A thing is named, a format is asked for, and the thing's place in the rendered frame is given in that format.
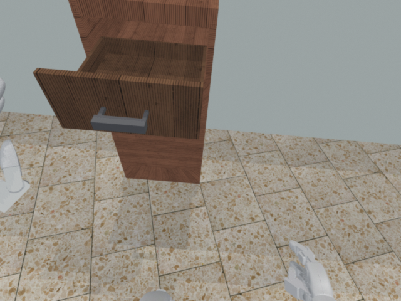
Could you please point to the drawer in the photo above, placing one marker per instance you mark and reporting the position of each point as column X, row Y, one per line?
column 129, row 76

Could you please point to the robot right hand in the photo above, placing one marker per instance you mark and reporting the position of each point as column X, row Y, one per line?
column 306, row 283

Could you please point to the robot left hand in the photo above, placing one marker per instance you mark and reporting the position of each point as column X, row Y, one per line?
column 14, row 187

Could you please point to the cabinet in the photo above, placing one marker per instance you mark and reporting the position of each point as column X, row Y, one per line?
column 191, row 22

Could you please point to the handle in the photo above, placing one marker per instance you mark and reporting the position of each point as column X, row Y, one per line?
column 119, row 124

